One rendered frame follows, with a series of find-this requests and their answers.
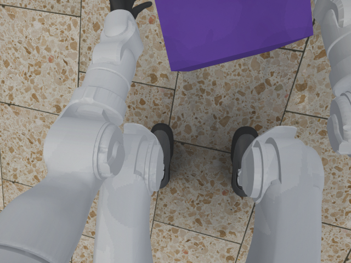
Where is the carton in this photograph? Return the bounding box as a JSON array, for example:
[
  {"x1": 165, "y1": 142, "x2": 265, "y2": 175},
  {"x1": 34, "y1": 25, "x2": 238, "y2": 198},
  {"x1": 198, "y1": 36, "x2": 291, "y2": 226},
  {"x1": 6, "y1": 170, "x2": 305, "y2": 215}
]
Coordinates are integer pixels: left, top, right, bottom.
[{"x1": 155, "y1": 0, "x2": 313, "y2": 71}]

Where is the robot left forearm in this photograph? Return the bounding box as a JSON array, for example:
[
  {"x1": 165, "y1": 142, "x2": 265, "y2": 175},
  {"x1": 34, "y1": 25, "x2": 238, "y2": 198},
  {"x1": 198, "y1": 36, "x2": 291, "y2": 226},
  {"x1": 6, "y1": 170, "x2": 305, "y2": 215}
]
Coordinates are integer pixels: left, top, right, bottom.
[{"x1": 43, "y1": 9, "x2": 144, "y2": 161}]

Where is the left robot upper arm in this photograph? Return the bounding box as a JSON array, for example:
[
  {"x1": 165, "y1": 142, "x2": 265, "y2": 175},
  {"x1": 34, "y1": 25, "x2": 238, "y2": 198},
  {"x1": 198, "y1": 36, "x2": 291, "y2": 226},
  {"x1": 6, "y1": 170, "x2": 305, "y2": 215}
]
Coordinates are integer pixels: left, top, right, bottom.
[{"x1": 0, "y1": 117, "x2": 125, "y2": 263}]

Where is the robot right shin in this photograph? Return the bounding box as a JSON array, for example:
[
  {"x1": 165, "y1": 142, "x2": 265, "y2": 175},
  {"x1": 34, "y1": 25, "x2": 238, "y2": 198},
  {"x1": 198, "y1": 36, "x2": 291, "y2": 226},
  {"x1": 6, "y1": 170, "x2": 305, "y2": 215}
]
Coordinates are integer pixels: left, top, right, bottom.
[{"x1": 237, "y1": 125, "x2": 325, "y2": 194}]

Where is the right robot upper arm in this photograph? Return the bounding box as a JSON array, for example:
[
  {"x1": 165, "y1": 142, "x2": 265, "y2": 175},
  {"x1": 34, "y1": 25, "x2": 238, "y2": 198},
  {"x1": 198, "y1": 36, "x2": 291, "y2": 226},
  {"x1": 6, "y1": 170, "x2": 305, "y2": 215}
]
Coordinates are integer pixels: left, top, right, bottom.
[{"x1": 327, "y1": 90, "x2": 351, "y2": 157}]

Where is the robot right forearm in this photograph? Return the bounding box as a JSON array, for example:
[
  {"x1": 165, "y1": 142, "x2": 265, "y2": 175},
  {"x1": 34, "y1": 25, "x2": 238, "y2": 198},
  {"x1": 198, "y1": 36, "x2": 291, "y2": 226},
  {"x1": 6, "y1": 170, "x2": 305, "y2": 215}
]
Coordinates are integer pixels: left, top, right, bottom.
[{"x1": 313, "y1": 0, "x2": 351, "y2": 96}]

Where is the robot right thigh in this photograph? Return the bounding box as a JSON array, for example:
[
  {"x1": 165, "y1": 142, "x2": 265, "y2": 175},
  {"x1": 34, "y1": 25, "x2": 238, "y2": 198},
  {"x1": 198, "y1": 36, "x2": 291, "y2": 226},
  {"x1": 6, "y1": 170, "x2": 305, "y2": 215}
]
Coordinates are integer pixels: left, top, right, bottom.
[{"x1": 244, "y1": 138, "x2": 322, "y2": 263}]

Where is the robot left hand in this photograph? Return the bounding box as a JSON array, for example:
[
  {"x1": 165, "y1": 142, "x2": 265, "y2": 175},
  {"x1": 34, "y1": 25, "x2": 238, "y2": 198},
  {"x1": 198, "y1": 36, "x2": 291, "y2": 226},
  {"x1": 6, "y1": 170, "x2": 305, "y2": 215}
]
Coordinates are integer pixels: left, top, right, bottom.
[{"x1": 109, "y1": 0, "x2": 152, "y2": 20}]

